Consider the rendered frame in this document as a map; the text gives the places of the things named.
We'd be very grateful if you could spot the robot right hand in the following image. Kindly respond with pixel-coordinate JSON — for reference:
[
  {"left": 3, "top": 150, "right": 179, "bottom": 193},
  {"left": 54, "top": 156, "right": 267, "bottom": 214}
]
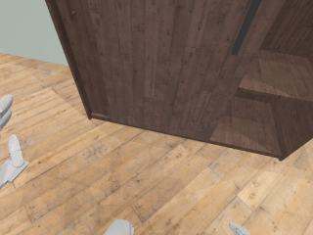
[{"left": 229, "top": 221, "right": 250, "bottom": 235}]

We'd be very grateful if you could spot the wardrobe door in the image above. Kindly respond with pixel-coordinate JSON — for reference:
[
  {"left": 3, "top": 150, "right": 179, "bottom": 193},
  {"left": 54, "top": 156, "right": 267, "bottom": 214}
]
[
  {"left": 56, "top": 0, "right": 112, "bottom": 116},
  {"left": 87, "top": 0, "right": 286, "bottom": 142}
]

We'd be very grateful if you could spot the handle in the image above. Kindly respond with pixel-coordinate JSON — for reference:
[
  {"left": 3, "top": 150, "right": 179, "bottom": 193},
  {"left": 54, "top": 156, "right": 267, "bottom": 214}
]
[
  {"left": 231, "top": 0, "right": 262, "bottom": 56},
  {"left": 61, "top": 0, "right": 73, "bottom": 22}
]

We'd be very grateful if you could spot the robot left hand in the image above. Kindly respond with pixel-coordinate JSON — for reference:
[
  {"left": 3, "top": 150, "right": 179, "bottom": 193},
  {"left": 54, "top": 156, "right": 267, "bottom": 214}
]
[{"left": 0, "top": 94, "right": 28, "bottom": 190}]

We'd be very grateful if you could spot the robot left thigh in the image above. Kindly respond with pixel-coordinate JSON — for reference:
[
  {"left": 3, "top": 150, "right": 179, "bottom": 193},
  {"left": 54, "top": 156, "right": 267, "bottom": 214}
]
[{"left": 104, "top": 219, "right": 134, "bottom": 235}]

